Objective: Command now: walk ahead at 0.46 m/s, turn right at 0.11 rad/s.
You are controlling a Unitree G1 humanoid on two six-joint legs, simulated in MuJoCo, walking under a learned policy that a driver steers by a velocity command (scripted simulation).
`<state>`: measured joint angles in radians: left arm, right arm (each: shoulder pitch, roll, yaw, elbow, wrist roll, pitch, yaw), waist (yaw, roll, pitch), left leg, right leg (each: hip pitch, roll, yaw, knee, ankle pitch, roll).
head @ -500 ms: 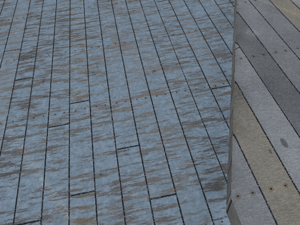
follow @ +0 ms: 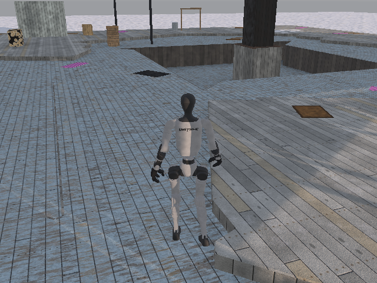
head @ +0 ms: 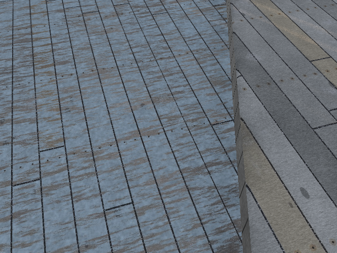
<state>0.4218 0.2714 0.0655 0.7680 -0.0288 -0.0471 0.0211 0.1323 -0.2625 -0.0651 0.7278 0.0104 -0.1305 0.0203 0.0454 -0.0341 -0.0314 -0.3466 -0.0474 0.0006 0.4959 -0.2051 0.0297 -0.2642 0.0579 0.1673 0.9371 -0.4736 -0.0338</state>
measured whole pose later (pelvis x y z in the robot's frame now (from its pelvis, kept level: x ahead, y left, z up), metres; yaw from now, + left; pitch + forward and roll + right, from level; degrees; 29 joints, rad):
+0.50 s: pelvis +0.26 -0.02 -0.01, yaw +2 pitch +2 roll +0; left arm 0.07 0.25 0.04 0.65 0.00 -0.09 -0.03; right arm 0.41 -0.28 -0.04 0.88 0.03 -0.06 0.00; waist -0.06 0.02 0.05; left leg -0.25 -0.02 -0.08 1.08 -0.47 0.02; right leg -0.44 0.01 -0.05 0.55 -0.16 -0.04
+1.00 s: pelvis +0.51 +0.07 -0.02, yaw +18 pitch +1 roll -2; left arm 0.30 0.30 0.08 0.83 -0.02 -0.07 0.01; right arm 0.13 -0.29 -0.07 0.62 0.02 -0.02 0.04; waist 0.03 0.01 0.08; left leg -0.51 -0.02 0.04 0.68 -0.18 0.09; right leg -0.14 -0.10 -0.10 0.96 -0.50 0.03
